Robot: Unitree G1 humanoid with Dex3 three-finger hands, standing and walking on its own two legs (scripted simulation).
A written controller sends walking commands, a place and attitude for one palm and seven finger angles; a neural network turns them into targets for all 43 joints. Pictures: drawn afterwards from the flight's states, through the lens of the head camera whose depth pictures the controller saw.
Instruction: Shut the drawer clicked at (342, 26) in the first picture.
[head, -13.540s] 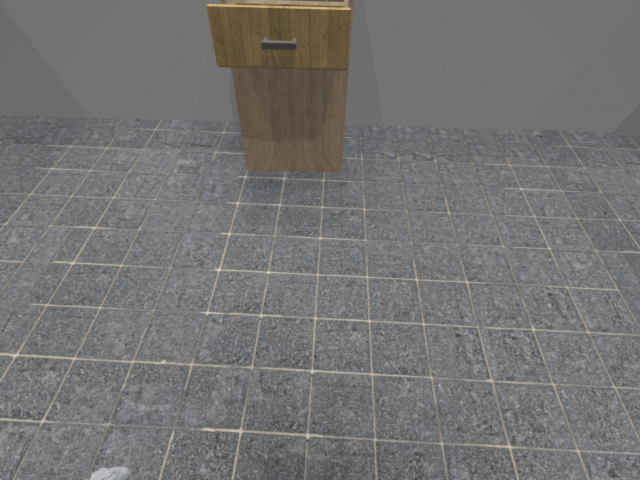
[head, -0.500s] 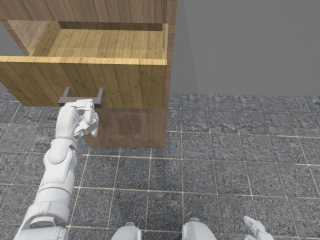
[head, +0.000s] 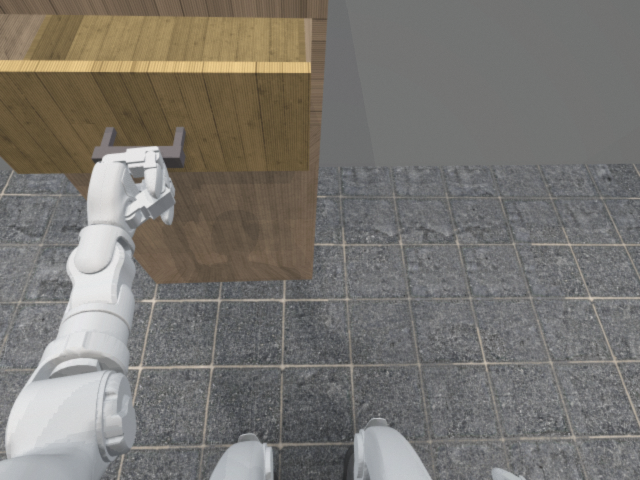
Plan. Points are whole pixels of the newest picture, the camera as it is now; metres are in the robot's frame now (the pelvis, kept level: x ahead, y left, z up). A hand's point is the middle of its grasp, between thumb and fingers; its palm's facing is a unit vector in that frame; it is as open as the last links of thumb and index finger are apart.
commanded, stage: push the drawer shut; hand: left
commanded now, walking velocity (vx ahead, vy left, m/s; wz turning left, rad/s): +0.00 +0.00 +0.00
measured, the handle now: (142, 145) +0.53 +0.22 +0.06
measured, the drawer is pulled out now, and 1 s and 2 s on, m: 0.10 0.00 0.00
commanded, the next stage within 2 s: pull the fist back off the drawer in 1.36 s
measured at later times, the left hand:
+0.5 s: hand (177, 155) +0.51 +0.17 +0.06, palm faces +0.00 -1.00 -0.04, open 3.2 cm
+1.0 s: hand (175, 131) +0.56 +0.18 +0.06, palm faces +0.00 -1.00 -0.04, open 2.8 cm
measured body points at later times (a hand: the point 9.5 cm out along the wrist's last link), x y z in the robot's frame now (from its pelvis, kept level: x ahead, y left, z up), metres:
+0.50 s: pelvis +0.00 +0.01 -0.01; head +0.14 +0.02 +0.42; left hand +0.51 +0.23 +0.06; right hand +0.01 -0.26 -0.12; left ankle +0.00 +0.11 -0.67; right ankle +0.04 -0.12 -0.67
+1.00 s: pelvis +0.00 +0.01 -0.02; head +0.17 +0.03 +0.40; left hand +0.55 +0.24 +0.06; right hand -0.03 -0.25 -0.12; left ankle +0.00 +0.11 -0.67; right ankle +0.04 -0.12 -0.67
